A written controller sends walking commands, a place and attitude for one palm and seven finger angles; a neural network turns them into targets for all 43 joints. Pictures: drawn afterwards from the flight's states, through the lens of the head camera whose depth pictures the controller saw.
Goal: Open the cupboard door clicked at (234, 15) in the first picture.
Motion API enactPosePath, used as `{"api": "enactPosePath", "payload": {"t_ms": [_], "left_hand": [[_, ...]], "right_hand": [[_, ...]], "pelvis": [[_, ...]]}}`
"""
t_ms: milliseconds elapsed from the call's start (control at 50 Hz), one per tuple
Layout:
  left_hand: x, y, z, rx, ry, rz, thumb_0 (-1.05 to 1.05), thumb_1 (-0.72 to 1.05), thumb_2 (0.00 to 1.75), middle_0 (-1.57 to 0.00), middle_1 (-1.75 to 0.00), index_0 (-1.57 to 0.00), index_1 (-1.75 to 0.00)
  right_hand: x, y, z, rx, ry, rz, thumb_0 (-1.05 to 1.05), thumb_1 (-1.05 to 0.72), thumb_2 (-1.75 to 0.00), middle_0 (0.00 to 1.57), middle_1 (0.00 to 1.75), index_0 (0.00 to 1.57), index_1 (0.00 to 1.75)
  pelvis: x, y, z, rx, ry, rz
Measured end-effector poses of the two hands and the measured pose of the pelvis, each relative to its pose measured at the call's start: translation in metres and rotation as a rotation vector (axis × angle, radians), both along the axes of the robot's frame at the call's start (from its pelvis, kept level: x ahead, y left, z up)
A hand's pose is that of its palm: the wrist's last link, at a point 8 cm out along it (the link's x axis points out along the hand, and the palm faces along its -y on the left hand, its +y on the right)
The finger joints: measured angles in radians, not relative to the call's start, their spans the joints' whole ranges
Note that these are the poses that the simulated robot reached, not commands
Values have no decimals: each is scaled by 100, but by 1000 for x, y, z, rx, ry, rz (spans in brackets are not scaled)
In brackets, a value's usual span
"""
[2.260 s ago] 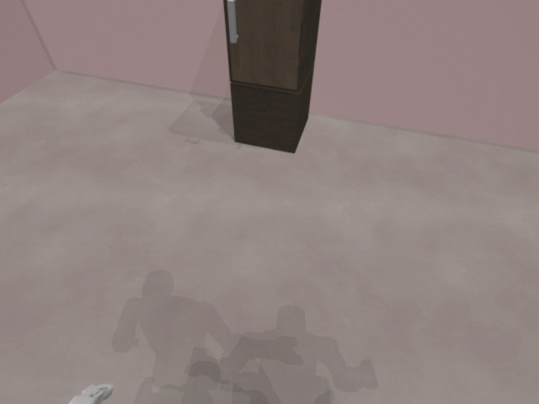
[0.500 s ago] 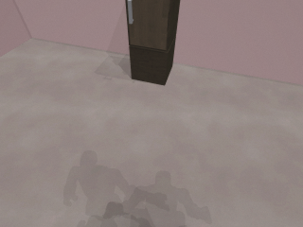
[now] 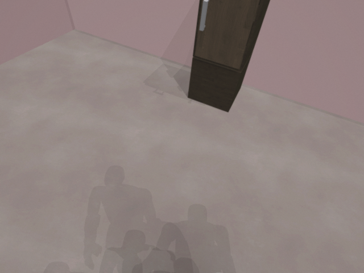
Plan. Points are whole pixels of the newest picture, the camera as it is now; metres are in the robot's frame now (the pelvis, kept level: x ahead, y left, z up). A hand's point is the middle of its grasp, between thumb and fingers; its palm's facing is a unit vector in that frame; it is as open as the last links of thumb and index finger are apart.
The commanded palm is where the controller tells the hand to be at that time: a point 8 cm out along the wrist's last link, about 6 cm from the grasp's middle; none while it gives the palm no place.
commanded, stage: walk to a spot facing it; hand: left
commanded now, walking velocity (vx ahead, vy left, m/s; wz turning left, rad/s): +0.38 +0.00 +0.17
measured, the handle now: (204, 15) +1.56 -0.09 -0.05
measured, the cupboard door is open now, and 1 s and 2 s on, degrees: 0 0 0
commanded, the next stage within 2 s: turn to face it in 1.36 s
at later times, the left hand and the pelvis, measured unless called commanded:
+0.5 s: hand (139, 209) +0.32 +0.13 -0.17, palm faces +0.11 -0.98 -0.19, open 7.4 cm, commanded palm none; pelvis +0.23 -0.05 -0.02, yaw +6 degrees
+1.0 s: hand (137, 220) +0.30 +0.13 -0.18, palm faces +0.34 -0.93 -0.12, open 7.4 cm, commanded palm none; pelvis +0.44 +0.02 -0.02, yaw +13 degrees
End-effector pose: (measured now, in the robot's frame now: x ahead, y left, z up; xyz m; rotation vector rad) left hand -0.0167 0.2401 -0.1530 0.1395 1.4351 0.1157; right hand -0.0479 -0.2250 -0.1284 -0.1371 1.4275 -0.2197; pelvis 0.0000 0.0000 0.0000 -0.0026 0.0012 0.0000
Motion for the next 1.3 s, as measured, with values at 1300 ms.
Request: {"api": "enactPosePath", "payload": {"t_ms": [1300], "left_hand": [[586, 45, 22, 45, -251, 210, 1, 91, 89, -19, -29, -20, -30]], "right_hand": [[634, 34, -4, 5, -95, 217, -1, -93, -90, 20, 30, 20, 30]], "pelvis": [[554, 43, 5, 26, -32, 198]]}}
